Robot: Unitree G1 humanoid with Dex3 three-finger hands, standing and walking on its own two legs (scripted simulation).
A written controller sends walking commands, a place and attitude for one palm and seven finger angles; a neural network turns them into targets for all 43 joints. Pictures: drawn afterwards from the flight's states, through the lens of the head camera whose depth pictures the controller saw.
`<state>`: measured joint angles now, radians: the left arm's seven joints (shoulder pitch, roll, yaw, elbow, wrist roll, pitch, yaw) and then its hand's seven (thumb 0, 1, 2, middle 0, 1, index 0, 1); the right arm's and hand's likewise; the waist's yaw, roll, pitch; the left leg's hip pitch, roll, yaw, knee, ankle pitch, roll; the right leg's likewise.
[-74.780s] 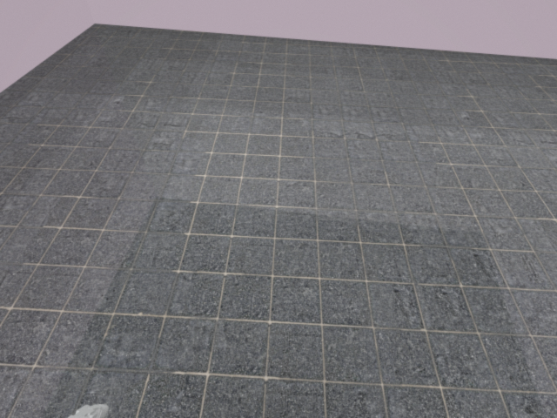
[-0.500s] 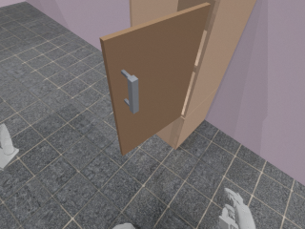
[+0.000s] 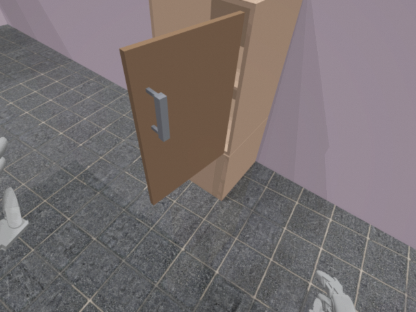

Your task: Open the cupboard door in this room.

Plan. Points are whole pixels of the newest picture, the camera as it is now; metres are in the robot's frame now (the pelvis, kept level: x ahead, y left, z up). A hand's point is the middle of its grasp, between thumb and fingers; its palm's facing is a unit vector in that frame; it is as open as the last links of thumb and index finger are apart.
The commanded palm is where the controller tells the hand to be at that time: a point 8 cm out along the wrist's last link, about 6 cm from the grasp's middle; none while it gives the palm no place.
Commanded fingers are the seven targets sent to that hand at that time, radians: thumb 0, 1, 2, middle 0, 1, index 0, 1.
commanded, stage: stop stepping back and stand still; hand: left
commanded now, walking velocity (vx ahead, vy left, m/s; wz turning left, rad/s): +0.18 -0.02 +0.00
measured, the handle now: (157, 114) +0.56 +0.15 +0.07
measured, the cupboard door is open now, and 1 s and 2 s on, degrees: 83 83 83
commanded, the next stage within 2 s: let the arm hang, fingers relaxed in 0.36 s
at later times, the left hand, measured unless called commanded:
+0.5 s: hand (26, 252) +0.18 +0.26 +0.13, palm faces +0.41 -0.76 -0.51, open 7.4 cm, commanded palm none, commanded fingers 0.00 0.90 0.90 -0.20 -0.30 -0.20 -0.30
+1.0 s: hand out of the picture -0.05 +0.19 -0.17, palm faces +0.10 -0.97 -0.23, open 7.2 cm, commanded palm none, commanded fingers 0.00 0.90 0.90 -0.20 -0.30 -0.20 -0.30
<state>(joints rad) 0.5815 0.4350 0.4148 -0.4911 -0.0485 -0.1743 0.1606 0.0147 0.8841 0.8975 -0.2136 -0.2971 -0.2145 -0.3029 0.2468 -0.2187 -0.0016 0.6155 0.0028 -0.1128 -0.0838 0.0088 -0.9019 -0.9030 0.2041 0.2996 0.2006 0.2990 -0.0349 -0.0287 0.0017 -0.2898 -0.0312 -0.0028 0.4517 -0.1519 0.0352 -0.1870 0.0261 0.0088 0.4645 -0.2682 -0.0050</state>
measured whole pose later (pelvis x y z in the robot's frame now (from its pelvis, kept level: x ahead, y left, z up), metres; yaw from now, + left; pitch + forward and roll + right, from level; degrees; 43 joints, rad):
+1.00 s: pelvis -0.02 +0.00 +0.00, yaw +4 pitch -2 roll +0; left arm 0.30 0.18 0.02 1.12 0.00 0.02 0.03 -0.02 0.94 0.90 -0.20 -0.29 -0.20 -0.30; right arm 0.29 -0.15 0.00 1.09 -0.02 0.02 -0.04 0.00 -0.91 -0.90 0.20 0.30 0.20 0.30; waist -0.01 0.02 0.06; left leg -0.19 0.02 0.05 0.44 -0.22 0.01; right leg -0.12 0.01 -0.09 0.41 -0.26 -0.04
